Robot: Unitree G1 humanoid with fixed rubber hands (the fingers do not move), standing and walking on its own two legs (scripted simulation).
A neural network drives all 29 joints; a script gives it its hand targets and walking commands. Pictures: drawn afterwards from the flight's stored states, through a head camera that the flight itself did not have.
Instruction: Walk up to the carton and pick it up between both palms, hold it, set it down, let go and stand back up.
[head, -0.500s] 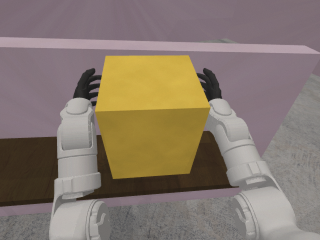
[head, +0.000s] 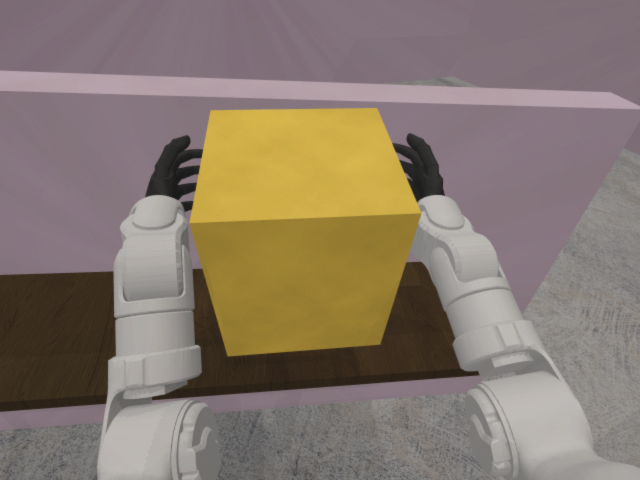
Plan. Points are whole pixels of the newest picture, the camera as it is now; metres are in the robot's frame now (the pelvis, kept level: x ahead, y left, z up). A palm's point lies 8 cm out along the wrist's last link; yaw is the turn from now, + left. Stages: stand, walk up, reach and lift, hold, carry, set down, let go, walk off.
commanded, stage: hold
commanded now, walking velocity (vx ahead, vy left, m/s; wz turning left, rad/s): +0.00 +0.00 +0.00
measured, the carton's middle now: (300, 234) +0.38 +0.01 +0.16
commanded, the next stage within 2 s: set down in 1.30 s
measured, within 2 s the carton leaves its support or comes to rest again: neither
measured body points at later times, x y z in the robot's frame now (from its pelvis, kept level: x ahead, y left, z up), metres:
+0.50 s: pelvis +0.00 +0.00 +0.00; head -0.06 +0.03 +0.45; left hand +0.37 +0.16 +0.23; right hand +0.38 -0.14 +0.23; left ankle +0.04 +0.11 -0.75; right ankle -0.01 -0.11 -0.75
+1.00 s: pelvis +0.00 +0.00 +0.00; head -0.06 +0.03 +0.44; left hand +0.37 +0.16 +0.23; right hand +0.38 -0.14 +0.23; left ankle +0.04 +0.11 -0.75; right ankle -0.01 -0.11 -0.75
